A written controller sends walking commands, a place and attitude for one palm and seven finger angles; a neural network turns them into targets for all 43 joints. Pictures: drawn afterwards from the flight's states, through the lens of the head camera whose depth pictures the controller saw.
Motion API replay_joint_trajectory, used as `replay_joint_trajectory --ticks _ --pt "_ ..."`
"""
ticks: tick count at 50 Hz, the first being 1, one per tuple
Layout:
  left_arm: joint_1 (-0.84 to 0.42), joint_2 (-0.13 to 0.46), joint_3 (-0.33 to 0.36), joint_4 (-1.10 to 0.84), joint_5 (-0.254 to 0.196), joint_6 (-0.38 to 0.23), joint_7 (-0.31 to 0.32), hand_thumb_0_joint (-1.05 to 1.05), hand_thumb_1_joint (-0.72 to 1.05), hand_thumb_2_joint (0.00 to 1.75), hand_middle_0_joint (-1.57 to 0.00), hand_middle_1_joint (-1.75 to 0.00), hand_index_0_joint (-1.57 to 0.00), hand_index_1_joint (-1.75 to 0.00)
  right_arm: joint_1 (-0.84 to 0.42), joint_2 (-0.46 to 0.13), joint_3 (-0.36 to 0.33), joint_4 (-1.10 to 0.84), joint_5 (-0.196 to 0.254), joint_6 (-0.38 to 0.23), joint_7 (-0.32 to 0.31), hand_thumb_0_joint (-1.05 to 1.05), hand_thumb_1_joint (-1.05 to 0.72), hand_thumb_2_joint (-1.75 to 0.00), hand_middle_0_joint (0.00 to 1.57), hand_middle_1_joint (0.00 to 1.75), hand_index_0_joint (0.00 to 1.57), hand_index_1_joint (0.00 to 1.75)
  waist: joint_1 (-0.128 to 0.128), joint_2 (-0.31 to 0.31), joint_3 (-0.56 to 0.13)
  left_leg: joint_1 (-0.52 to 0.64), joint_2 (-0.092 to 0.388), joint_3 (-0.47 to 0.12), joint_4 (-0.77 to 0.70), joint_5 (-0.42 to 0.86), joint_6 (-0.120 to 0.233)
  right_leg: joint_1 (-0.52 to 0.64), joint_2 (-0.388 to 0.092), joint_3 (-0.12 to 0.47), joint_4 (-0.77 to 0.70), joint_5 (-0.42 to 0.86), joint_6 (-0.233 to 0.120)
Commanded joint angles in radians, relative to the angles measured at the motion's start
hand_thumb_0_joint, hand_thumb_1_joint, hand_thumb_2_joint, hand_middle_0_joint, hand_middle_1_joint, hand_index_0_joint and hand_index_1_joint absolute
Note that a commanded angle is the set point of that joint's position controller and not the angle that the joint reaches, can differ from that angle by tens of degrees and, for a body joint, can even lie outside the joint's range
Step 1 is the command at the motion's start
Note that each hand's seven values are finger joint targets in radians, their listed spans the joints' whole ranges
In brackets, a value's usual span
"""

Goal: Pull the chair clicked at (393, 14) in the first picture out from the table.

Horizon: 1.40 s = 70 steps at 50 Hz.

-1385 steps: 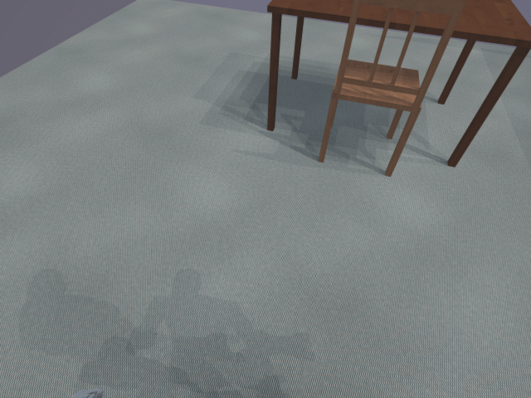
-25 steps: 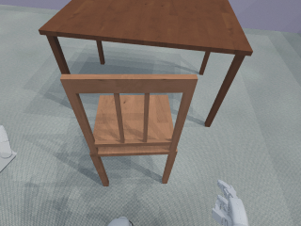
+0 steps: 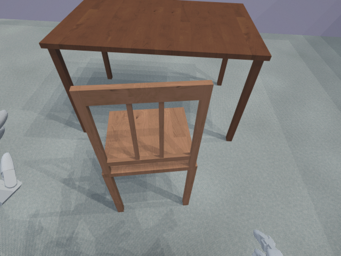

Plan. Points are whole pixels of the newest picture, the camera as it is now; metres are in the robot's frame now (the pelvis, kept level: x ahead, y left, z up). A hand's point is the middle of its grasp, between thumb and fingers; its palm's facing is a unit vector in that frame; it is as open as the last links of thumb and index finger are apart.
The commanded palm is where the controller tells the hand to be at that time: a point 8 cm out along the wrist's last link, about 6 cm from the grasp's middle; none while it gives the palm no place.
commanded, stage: stop stepping back and stand still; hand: left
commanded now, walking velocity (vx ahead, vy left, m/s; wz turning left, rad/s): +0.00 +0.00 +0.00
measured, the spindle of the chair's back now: (133, 134) +0.52 +0.16 -0.09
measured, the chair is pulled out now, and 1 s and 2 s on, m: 0.35 0.35 0.35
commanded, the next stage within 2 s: let the arm hang, fingers relaxed in 0.02 s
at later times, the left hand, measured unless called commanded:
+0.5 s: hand out of the picture +0.01 +0.17 -0.19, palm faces +0.04 -0.99 -0.16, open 7.0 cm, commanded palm none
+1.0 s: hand out of the picture +0.03 +0.10 -0.17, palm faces +0.06 -0.99 -0.15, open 7.4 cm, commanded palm none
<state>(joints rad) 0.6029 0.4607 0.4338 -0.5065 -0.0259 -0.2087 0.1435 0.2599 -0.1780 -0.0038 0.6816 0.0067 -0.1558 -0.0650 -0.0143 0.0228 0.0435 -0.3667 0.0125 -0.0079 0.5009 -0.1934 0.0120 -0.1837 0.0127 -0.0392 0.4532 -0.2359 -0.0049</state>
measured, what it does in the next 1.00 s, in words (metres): shifts its weight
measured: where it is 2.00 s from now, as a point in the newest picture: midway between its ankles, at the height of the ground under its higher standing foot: outside the picture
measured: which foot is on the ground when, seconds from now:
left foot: down 0.00-1.00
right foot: down 0.00-1.00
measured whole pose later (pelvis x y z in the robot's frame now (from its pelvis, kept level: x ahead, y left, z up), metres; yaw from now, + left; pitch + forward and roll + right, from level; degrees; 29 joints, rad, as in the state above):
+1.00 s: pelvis +0.05 -0.04 +0.00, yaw +2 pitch -2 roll +0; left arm 0.33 0.08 -0.03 1.08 0.02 0.01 0.05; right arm 0.28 -0.15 -0.01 1.09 -0.01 0.00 -0.05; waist 0.00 0.02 0.05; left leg -0.27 0.01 -0.06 0.49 -0.18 -0.02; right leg -0.07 0.04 -0.04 0.47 -0.36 -0.05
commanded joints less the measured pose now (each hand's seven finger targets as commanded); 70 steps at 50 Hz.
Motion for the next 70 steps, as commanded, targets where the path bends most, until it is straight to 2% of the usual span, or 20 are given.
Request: replay_joint_trajectory --ticks 1,5,6,7,8,10,13,16,18,19,21,24,30,33,36,39,48,53,64,70 --pt "-0.086 0.146 0.115 -0.141 -0.014 -0.035 0.033 0.0 0.9 0.9 -0.2 -0.3 -0.2 -0.3 -0.116 -0.135 -0.047 -0.152 0.001 -0.053 -0.019 0.0 -0.9 -0.9 0.2 0.3 0.2 0.3 0.001 0.018 -0.083 0.124 0.057 -0.099 -0.11 -0.285 0.005 -0.128 -0.083 0.118 -0.153 -0.235 -0.05" --pt "-0.144 0.147 0.094 -0.127 -0.008 -0.027 0.035 0.0 0.9 0.9 -0.2 -0.3 -0.2 -0.3 -0.124 -0.135 -0.046 -0.146 0.001 -0.059 -0.025 0.0 -0.9 -0.9 0.2 0.3 0.2 0.3 0.004 0.001 -0.057 0.13 0.062 -0.105 -0.116 -0.279 0.011 -0.148 -0.086 0.121 -0.166 -0.252 -0.042" --pt "-0.177 -0.092 -0.301 0.604 0.09 0.148 -0.114 0.0 0.9 0.9 -0.2 -0.3 -0.2 -0.3 -0.077 -0.283 -0.079 0.048 -0.023 -0.019 0.062 0.0 -0.9 -0.9 0.2 0.3 0.2 0.3 -0.053 0.024 0.004 0.004 0.104 -0.216 0.019 -0.003 0.056 -0.226 -0.105 0.061 0.093 0.003 -0.045" --pt "-0.135 -0.171 -0.3 0.646 0.065 0.217 -0.137 0.0 0.9 0.9 -0.2 -0.3 -0.2 -0.3 -0.036 -0.18 -0.058 0.053 -0.02 0.052 0.063 0.0 -0.9 -0.9 0.2 0.3 0.2 0.3 -0.009 0.033 -0.056 -0.011 0.123 -0.206 -0.057 0.001 0.06 -0.155 -0.078 0.04 0.101 -0.061 -0.024" --pt "-0.128 -0.196 -0.326 0.676 0.06 0.235 -0.141 0.0 0.9 0.9 -0.2 -0.3 -0.2 -0.3 -0.047 -0.172 -0.043 0.033 -0.028 0.081 0.059 0.0 -0.9 -0.9 0.2 0.3 0.2 0.3 0.007 -0.007 -0.06 -0.055 0.133 -0.225 -0.089 -0.18 0.064 -0.137 -0.073 0.046 0.102 -0.17 -0.022" --pt "-0.185 -0.163 -0.335 0.76 0.075 0.242 -0.141 0.0 0.9 0.9 -0.2 -0.3 -0.2 -0.3 -0.036 -0.158 -0.04 0.012 -0.039 0.128 0.06 0.0 -0.9 -0.9 0.2 0.3 0.2 0.3 0.008 -0.176 -0.015 -0.043 0.057 -0.181 -0.026 -0.356 0.046 -0.216 -0.095 0.096 -0.004 -0.357 -0.062" --pt "-0.339 -0.098 -0.348 0.922 0.068 0.247 -0.129 0.0 0.9 0.9 -0.2 -0.3 -0.2 -0.3 0.028 -0.133 -0.048 0.047 -0.045 0.176 0.06 0.0 -0.9 -0.9 0.2 0.3 0.2 0.3 -0.031 -0.269 0.065 0.096 -0.037 -0.055 0.298 -0.18 0.009 -0.432 -0.228 0.186 -0.16 -0.448 -0.159" --pt "-0.431 -0.093 -0.372 1.07 0.059 0.245 -0.127 0.0 0.9 0.9 -0.2 -0.3 -0.2 -0.3 0.128 -0.12 -0.042 0.117 -0.043 0.175 0.062 0.0 -0.9 -0.9 0.2 0.3 0.2 0.3 -0.077 -0.096 0.096 0.126 0.021 -0.089 0.23 -0.14 0.015 -0.464 -0.204 0.148 -0.066 -0.371 -0.143" --pt "-0.3 -0.137 -0.39 1.184 0.044 0.242 -0.131 0.0 0.9 0.9 -0.2 -0.3 -0.2 -0.3 0.105 -0.138 -0.024 0.134 -0.047 0.147 0.06 0.0 -0.9 -0.9 0.2 0.3 0.2 0.3 -0.009 0.219 0.095 -0.044 0.107 -0.297 -0.158 -0.24 0.055 -0.252 -0.051 0.068 0.112 -0.258 -0.056" --pt "-0.217 -0.137 -0.391 1.251 0.042 0.246 -0.129 0.0 0.9 0.9 -0.2 -0.3 -0.2 -0.3 0.08 -0.162 -0.029 0.145 -0.05 0.145 0.056 0.0 -0.9 -0.9 0.2 0.3 0.2 0.3 0.026 0.309 0.074 -0.121 0.134 -0.378 -0.304 -0.471 0.066 -0.136 -0.007 0.026 0.168 -0.257 -0.04" --pt "-0.137 -0.157 -0.376 1.349 0.051 0.252 -0.131 0.0 0.9 0.9 -0.2 -0.3 -0.2 -0.3 0.032 -0.161 -0.041 0.157 -0.045 0.145 0.042 0.0 -0.9 -0.9 0.2 0.3 0.2 0.3 0.069 0.399 0.045 -0.196 0.149 -0.395 -0.385 -0.566 0.098 -0.038 -0.003 0.009 0.263 -0.213 -0.037" --pt "-0.076 -0.19 -0.396 1.438 0.045 0.239 -0.134 0.0 0.9 0.9 -0.2 -0.3 -0.2 -0.3 0.043 -0.124 -0.04 0.199 -0.033 0.15 0.035 0.0 -0.9 -0.9 0.2 0.3 0.2 0.3 0.087 0.224 -0.062 -0.053 0.108 -0.275 -0.303 -0.4 0.094 0.002 -0.011 0.016 0.12 -0.143 -0.041" --pt "-0.137 -0.203 -0.422 1.507 0.038 0.208 -0.121 0.0 0.9 0.9 -0.2 -0.3 -0.2 -0.3 0.179 -0.048 -0.041 0.288 -0.023 0.166 0.033 0.0 -0.9 -0.9 0.2 0.3 0.2 0.3 -0.005 -0.108 -0.011 0.158 0.013 -0.119 -0.018 -0.103 0.032 -0.149 -0.121 0.139 -0.155 -0.159 -0.101" --pt "-0.161 -0.223 -0.43 1.524 0.033 0.205 -0.114 0.0 0.9 0.9 -0.2 -0.3 -0.2 -0.3 0.219 -0.04 -0.031 0.331 -0.019 0.159 0.029 0.0 -0.9 -0.9 0.2 0.3 0.2 0.3 -0.029 -0.076 0.0 0.205 0.033 -0.119 0.002 0.019 0.037 -0.169 -0.119 0.119 -0.12 -0.042 -0.094" --pt "-0.112 -0.241 -0.437 1.559 0.03 0.213 -0.108 0.0 0.9 0.9 -0.2 -0.3 -0.2 -0.3 0.182 -0.045 -0.022 0.354 -0.016 0.152 0.021 0.0 -0.9 -0.9 0.2 0.3 0.2 0.3 -0.001 0.005 0.058 0.148 0.059 -0.152 -0.059 0.059 0.055 -0.127 -0.084 0.099 -0.083 0.025 -0.073" --pt "-0.094 -0.251 -0.437 1.581 0.029 0.207 -0.102 0.0 0.9 0.9 -0.2 -0.3 -0.2 -0.3 0.174 -0.043 -0.018 0.365 -0.013 0.143 0.016 0.0 -0.9 -0.9 0.2 0.3 0.2 0.3 0.006 -0.055 0.006 0.172 0.063 -0.141 -0.047 0.169 0.061 -0.053 -0.092 0.095 -0.071 0.136 -0.065" --pt "-0.161 -0.258 -0.427 1.555 0.029 0.201 -0.092 0.0 0.9 0.9 -0.2 -0.3 -0.2 -0.3 0.125 -0.032 -0.014 0.386 -0.017 0.146 0.014 0.0 -0.9 -0.9 0.2 0.3 0.2 0.3 0.003 -0.051 0.032 0.179 0.052 -0.097 -0.021 0.248 0.042 -0.003 -0.117 0.094 -0.086 0.311 -0.065" --pt "-0.187 -0.248 -0.426 1.555 0.027 0.208 -0.097 0.0 0.9 0.9 -0.2 -0.3 -0.2 -0.3 0.11 -0.034 -0.013 0.38 -0.021 0.154 0.013 0.0 -0.9 -0.9 0.2 0.3 0.2 0.3 0.005 0.028 0.083 0.166 0.053 -0.1 -0.043 0.172 0.037 -0.029 -0.109 0.104 -0.115 0.202 -0.071" --pt "-0.211 -0.229 -0.42 1.52 0.025 0.208 -0.099 0.0 0.9 0.9 -0.2 -0.3 -0.2 -0.3 0.126 -0.048 -0.018 0.371 -0.021 0.16 0.018 0.0 -0.9 -0.9 0.2 0.3 0.2 0.3 0.001 -0.051 0.058 0.178 0.052 -0.094 -0.029 0.13 0.029 -0.016 -0.112 0.101 -0.143 0.168 -0.074" --pt "-0.208 -0.232 -0.418 1.525 0.026 0.211 -0.101 0.0 0.9 0.9 -0.2 -0.3 -0.2 -0.3 0.133 -0.045 -0.015 0.383 -0.02 0.156 0.015 0.0 -0.9 -0.9 0.2 0.3 0.2 0.3 0.007 -0.011 0.084 0.161 0.059 -0.11 -0.057 0.124 0.036 -0.023 -0.095 0.095 -0.14 0.111 -0.075"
